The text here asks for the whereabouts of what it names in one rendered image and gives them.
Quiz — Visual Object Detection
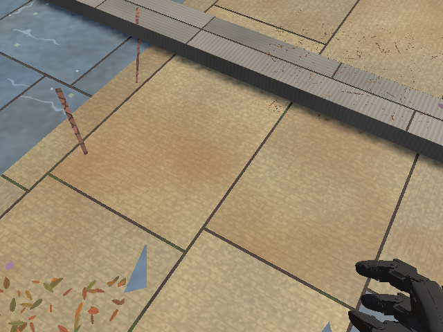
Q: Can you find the right robot hand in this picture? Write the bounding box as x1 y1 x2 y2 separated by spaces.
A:
348 259 443 332

